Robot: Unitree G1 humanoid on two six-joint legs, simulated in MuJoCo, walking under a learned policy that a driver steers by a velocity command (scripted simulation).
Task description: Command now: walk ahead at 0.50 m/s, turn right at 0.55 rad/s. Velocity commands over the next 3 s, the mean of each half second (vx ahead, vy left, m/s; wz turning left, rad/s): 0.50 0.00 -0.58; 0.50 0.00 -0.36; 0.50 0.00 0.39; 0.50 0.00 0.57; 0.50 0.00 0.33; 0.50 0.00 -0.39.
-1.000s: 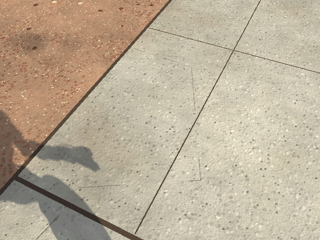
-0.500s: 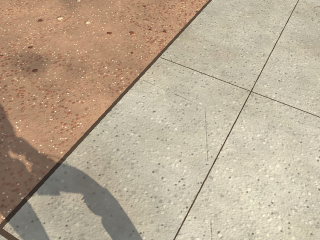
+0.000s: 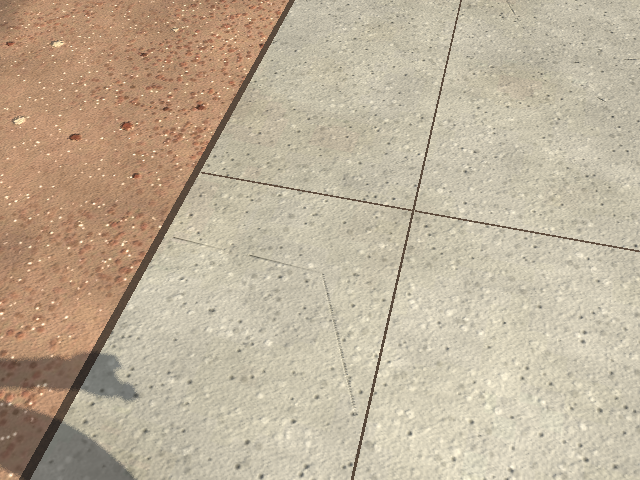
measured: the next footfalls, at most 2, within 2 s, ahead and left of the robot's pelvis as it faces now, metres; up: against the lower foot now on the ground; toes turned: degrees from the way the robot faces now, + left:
left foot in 0.22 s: +0.31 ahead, +0.14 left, +0.00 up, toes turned -10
right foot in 0.74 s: +0.49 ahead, -0.16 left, +0.00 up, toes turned -30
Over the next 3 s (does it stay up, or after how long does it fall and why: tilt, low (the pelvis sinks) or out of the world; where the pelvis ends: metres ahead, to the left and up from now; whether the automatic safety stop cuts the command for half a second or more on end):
stays up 1.54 -0.16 -0.02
